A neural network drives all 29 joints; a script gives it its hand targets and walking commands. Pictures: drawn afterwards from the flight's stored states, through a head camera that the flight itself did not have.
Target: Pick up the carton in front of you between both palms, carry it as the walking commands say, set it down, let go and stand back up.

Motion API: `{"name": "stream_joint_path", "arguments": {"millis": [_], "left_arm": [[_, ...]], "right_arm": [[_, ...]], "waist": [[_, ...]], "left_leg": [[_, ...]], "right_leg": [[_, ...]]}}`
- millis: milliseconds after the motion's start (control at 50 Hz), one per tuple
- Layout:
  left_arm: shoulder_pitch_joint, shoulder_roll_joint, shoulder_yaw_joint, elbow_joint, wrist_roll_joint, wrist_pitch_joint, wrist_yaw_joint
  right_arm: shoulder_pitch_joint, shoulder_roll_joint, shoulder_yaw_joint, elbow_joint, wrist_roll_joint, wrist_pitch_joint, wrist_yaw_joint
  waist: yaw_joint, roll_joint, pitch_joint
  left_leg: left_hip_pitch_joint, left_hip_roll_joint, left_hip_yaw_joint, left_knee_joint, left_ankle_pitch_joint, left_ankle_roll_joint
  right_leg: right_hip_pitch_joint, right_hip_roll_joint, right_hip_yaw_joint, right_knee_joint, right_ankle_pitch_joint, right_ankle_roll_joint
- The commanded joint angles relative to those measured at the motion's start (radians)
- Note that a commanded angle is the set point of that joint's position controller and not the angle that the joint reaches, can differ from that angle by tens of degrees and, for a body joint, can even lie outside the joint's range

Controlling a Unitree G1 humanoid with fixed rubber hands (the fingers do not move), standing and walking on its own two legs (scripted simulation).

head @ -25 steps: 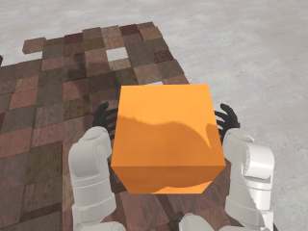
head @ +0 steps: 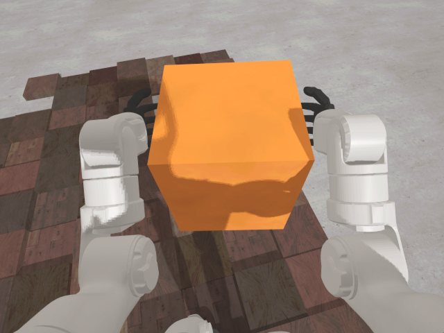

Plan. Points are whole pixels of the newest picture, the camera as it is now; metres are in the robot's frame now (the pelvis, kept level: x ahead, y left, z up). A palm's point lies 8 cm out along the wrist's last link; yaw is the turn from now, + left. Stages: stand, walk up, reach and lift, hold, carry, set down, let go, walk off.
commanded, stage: carry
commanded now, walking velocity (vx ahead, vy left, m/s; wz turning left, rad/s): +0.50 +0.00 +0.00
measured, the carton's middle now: (229, 154) +0.39 -0.02 +0.10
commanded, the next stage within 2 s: none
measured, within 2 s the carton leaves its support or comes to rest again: neither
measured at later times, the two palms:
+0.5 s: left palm (161, 51) +0.70 +0.11 +0.14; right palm (280, 38) +0.73 -0.18 +0.13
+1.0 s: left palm out of the picture +1.06 +0.09 +0.16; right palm out of the picture +1.03 -0.21 +0.15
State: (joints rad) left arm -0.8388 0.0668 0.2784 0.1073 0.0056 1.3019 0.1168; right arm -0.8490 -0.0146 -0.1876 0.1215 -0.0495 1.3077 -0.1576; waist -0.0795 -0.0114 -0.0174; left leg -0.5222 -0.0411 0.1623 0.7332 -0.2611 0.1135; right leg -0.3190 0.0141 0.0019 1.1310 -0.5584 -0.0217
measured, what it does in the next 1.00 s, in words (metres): walks ahead: right foot, then left foot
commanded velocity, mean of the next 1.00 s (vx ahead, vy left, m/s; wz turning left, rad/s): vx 0.50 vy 0.00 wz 0.00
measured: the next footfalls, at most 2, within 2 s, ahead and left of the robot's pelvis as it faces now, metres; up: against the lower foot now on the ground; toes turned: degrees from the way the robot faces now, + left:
right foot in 0.32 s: +0.39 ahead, -0.12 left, -0.02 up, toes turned -3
left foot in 0.76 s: +0.73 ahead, +0.04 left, +0.00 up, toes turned +2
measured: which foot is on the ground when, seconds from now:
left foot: down 0.00-0.32, up 0.34-0.74, down 0.76-1.00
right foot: up 0.00-0.30, down 0.32-0.78, up 0.80-1.00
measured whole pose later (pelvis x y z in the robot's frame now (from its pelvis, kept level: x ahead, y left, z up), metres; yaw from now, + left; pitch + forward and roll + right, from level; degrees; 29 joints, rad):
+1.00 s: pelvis +0.67 -0.03 +0.03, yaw +0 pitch +5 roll -1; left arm -0.71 -0.03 0.26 -0.06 0.07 1.24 0.11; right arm -0.68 0.02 -0.21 -0.05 -0.02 1.23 -0.17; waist -0.10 0.01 0.05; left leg -0.35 -0.04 0.06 0.50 -0.27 -0.01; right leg -0.67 -0.02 0.01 0.96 -0.39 -0.02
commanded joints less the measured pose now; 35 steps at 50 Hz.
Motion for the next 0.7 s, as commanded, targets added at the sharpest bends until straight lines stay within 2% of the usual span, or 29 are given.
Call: {"name": "stream_joint_path", "arguments": {"millis": [0, 20, 60, 100, 120, 180, 220, 240, 260, 280, 300, 320, 340, 360, 380, 400, 440, 480, 540, 600, 660, 680], "left_arm": [[-0.66, -0.985, -0.507, -0.026, -0.291, 0.026, -0.19], [-0.661, -0.993, -0.488, -0.017, -0.268, 0.026, -0.184], [-0.681, -1.005, -0.475, -0.022, -0.239, 0.022, -0.176], [-0.698, -1.009, -0.469, -0.032, -0.224, 0.019, -0.165], [-0.701, -1.007, -0.469, -0.031, -0.219, 0.019, -0.159], [-0.663, -1.002, -0.479, 0.004, -0.198, 0.026, -0.149], [-0.655, -1.011, -0.491, 0.019, -0.2, 0.03, -0.157], [-0.657, -1.02, -0.498, 0.029, -0.208, 0.032, -0.164], [-0.65, -1.035, -0.505, 0.043, -0.217, 0.033, -0.173], [-0.652, -1.044, -0.51, 0.049, -0.234, 0.032, -0.185], [-0.651, -1.06, -0.513, 0.059, -0.252, 0.029, -0.199], [-0.658, -1.043, -0.514, 0.081, -0.252, 0.025, -0.206], [-0.654, -1.052, -0.516, 0.094, -0.263, 0.02, -0.214], [-0.651, -1.111, -0.522, 0.083, -0.294, 0.013, -0.226], [-0.68, -1.152, -0.533, 0.051, -0.321, 0.006, -0.239], [-0.712, -1.195, -0.559, 0.018, -0.351, -0.003, -0.248], [-0.754, -1.259, -0.604, -0.048, -0.402, -0.024, -0.259], [-0.761, -1.279, -0.642, -0.109, -0.434, -0.043, -0.262], [-0.713, -1.274, -0.69, -0.152, -0.45, -0.068, -0.264], [-0.664, -1.25, -0.739, -0.184, -0.451, -0.094, -0.266], [-0.599, -1.22, -0.769, -0.185, -0.443, -0.113, -0.269], [-0.576, -1.211, -0.776, -0.18, -0.437, -0.118, -0.269]], "right_arm": [[-0.805, 1.075, 0.555, -0.126, 0.506, -0.005, 0.244], [-0.865, 1.118, 0.567, -0.144, 0.532, -0.007, 0.257], [-0.944, 1.166, 0.573, -0.174, 0.567, -0.01, 0.275], [-0.979, 1.172, 0.562, -0.2, 0.586, -0.009, 0.28], [-0.987, 1.166, 0.557, -0.203, 0.585, -0.007, 0.278], [-0.907, 1.139, 0.527, -0.151, 0.546, 0.0, 0.275], [-0.846, 1.12, 0.507, -0.099, 0.511, 0.001, 0.276], [-0.825, 1.114, 0.499, -0.074, 0.493, 0.0, 0.277], [-0.808, 1.111, 0.497, -0.05, 0.479, -0.001, 0.276], [-0.775, 1.111, 0.5, -0.032, 0.464, -0.006, 0.276], [-0.773, 1.1, 0.5, -0.023, 0.453, -0.011, 0.275], [-0.767, 1.121, 0.497, 0.004, 0.447, -0.003, 0.275], [-0.765, 1.121, 0.484, 0.015, 0.429, 0.0, 0.269], [-0.769, 1.109, 0.482, 0.0, 0.413, -0.004, 0.262], [-0.766, 1.121, 0.482, -0.014, 0.403, -0.009, 0.255], [-0.754, 1.13, 0.482, -0.03, 0.392, -0.017, 0.247], [-0.725, 1.151, 0.487, -0.069, 0.373, -0.037, 0.23], [-0.679, 1.154, 0.502, -0.101, 0.352, -0.057, 0.213], [-0.586, 1.126, 0.524, -0.121, 0.313, -0.084, 0.196], [-0.541, 1.097, 0.566, -0.157, 0.294, -0.108, 0.194], [-0.519, 1.072, 0.607, -0.183, 0.294, -0.12, 0.203], [-0.512, 1.066, 0.618, -0.187, 0.298, -0.122, 0.209]], "waist": [[-0.006, 0.04, -0.481], [-0.002, 0.029, -0.458], [0.004, 0.045, -0.443], [-0.014, 0.064, -0.434], [-0.02, 0.08, -0.442], [-0.023, 0.128, -0.443], [-0.024, 0.141, -0.419], [-0.007, 0.153, -0.42], [0.046, 0.166, -0.455], [0.112, 0.138, -0.481], [0.165, 0.045, -0.481], [0.117, -0.216, -0.555], [0.145, -0.295, -0.608], [0.148, -0.204, -0.566], [0.151, -0.119, -0.511], [0.144, -0.086, -0.494], [0.147, -0.091, -0.507], [0.153, -0.095, -0.522], [0.166, -0.08, -0.507], [0.181, -0.085, -0.489], [0.201, -0.098, -0.442], [0.197, -0.1, -0.425]], "left_leg": [[0.707, 0.331, -0.615, -0.263, 0.427, 0.19], [0.656, 0.318, -0.574, -0.284, 0.384, 0.163], [0.609, 0.306, -0.501, -0.314, 0.352, 0.133], [0.606, 0.298, -0.434, -0.316, 0.445, 0.143], [0.609, 0.287, -0.391, -0.308, 0.487, 0.135], [0.611, 0.217, -0.246, -0.277, 0.595, 0.074], [0.591, 0.175, -0.177, -0.264, 0.594, 0.028], [0.582, 0.168, -0.152, -0.227, 0.621, 0.01], [0.547, 0.166, -0.105, -0.118, 0.67, -0.022], [0.458, 0.144, -0.083, 0.025, 0.626, -0.05], [0.267, 0.107, -0.086, 0.183, 0.35, -0.067], [0.011, -0.003, -0.102, 0.347, -0.245, -0.089], [-0.17, -0.033, -0.163, 0.552, -0.322, -0.089], [-0.237, 0.02, -0.203, 0.525, -0.269, -0.07], [-0.238, 0.042, -0.206, 0.445, -0.173, -0.062], [-0.225, 0.055, -0.206, 0.39, -0.124, -0.065], [-0.184, 0.075, -0.197, 0.333, -0.083, -0.077], [-0.228, 0.074, -0.177, 0.299, -0.065, -0.086], [-0.299, 0.072, -0.142, 0.205, -0.02, -0.093], [-0.314, 0.054, -0.095, 0.121, 0.101, -0.078], [-0.236, 0.02, -0.049, -0.084, 0.229, -0.06], [-0.138, 0.002, -0.025, -0.17, 0.259, -0.047]], "right_leg": [[-0.46, -0.009, 0.065, 0.261, 0.106, -0.024], [-0.453, -0.027, 0.061, 0.181, 0.125, -0.019], [-0.411, -0.051, 0.044, -0.012, 0.129, -0.013], [-0.388, -0.035, 0.003, -0.177, 0.125, -0.007], [-0.366, -0.028, -0.011, -0.246, 0.196, -0.007], [-0.27, 0.008, -0.077, -0.473, 0.441, 0.0], [-0.154, 0.032, -0.114, -0.653, 0.597, 0.001], [-0.081, 0.039, -0.13, -0.707, 0.648, -0.009], [0.067, 0.029, -0.138, -0.726, 0.75, -0.028], [0.231, 0.007, -0.14, -0.747, 0.749, -0.039], [0.405, -0.089, -0.045, -0.695, 0.797, -0.034], [0.653, -0.297, 0.264, -0.573, 1.177, -0.115], [0.747, -0.377, 0.459, -0.626, 0.878, -0.259], [0.683, -0.341, 0.454, -0.672, 0.652, -0.243], [0.601, -0.3, 0.386, -0.699, 0.67, -0.212], [0.561, -0.285, 0.341, -0.705, 0.772, -0.188], [0.518, -0.27, 0.285, -0.716, 0.78, -0.173], [0.541, -0.257, 0.253, -0.698, 0.802, -0.184], [0.58, -0.247, 0.215, -0.676, 0.911, -0.189], [0.606, -0.218, 0.163, -0.638, 1.054, -0.175], [0.585, -0.167, 0.108, -0.618, 1.056, -0.159], [0.529, -0.163, 0.082, -0.631, 1.052, -0.148]]}}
